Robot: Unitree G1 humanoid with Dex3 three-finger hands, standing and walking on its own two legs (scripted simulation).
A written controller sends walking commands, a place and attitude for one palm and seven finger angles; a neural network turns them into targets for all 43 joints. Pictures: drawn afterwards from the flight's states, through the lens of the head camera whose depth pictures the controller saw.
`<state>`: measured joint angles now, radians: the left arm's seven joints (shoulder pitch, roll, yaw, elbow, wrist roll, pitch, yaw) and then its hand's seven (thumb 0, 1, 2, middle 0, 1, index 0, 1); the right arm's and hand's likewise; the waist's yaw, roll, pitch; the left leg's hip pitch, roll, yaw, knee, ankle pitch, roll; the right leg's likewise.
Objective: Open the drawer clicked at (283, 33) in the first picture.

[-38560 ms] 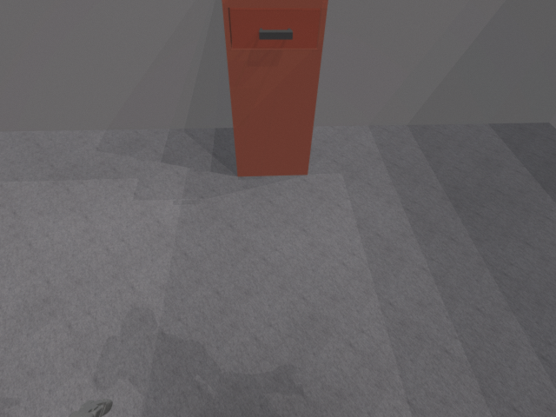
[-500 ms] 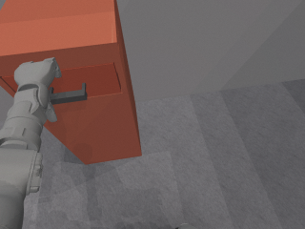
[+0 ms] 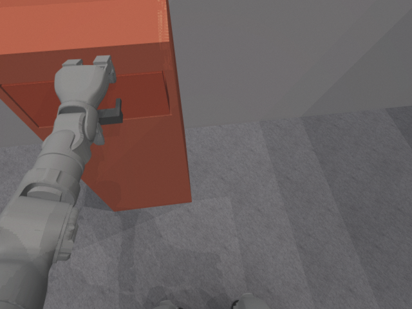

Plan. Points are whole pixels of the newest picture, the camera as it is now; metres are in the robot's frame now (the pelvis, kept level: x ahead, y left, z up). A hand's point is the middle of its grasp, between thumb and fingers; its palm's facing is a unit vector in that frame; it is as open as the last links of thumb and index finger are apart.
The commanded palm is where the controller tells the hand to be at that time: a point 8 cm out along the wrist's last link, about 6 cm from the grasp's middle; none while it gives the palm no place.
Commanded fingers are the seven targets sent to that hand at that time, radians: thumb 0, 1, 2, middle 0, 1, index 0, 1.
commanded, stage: move the hooked fingers above the handle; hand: left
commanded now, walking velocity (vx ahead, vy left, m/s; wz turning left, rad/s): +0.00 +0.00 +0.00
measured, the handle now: (94, 111) +0.55 +0.23 +0.01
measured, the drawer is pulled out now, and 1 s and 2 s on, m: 0.00 0.00 0.00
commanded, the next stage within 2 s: lower the fingers behind the handle in 0.70 s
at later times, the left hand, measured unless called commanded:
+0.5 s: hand (86, 117) +0.50 +0.22 +0.05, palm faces -0.04 -0.07 -1.00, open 13.8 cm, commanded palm +0.50 +0.25 +0.12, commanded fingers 0.00 -0.50 0.30 -0.30 -1.20 -0.30 -1.20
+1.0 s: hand (45, 126) +0.47 +0.29 +0.06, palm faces -0.24 +0.03 -0.97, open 13.7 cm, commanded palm +0.48 +0.27 +0.11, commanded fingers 0.00 -0.50 0.30 -0.30 -1.20 -0.30 -1.20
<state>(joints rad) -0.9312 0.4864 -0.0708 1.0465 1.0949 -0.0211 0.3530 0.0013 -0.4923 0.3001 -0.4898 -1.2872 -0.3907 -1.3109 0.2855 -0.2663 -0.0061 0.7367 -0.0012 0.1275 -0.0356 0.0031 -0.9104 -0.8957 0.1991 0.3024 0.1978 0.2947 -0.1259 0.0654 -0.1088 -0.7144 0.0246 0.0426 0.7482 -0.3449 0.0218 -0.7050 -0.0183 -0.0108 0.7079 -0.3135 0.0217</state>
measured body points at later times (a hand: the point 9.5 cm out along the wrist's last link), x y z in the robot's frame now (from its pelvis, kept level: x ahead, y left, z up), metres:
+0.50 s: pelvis +0.00 +0.00 +0.00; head +0.12 +0.02 +0.43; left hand +0.49 +0.22 +0.11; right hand -0.01 -0.31 -0.11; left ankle +0.00 +0.11 -0.71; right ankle +0.01 -0.14 -0.71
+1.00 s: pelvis +0.00 +0.00 +0.00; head +0.10 -0.01 +0.44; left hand +0.48 +0.28 +0.12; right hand +0.03 -0.27 -0.12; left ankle +0.00 +0.11 -0.71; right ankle +0.01 -0.14 -0.71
